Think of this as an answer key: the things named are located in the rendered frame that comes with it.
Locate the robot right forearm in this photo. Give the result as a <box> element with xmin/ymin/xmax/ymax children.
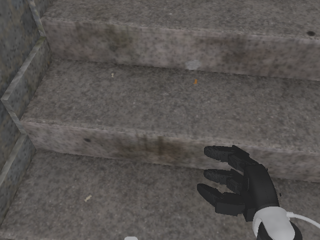
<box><xmin>252</xmin><ymin>206</ymin><xmax>303</xmax><ymax>240</ymax></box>

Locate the right robot hand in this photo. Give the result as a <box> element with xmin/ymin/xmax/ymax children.
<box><xmin>197</xmin><ymin>145</ymin><xmax>282</xmax><ymax>222</ymax></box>

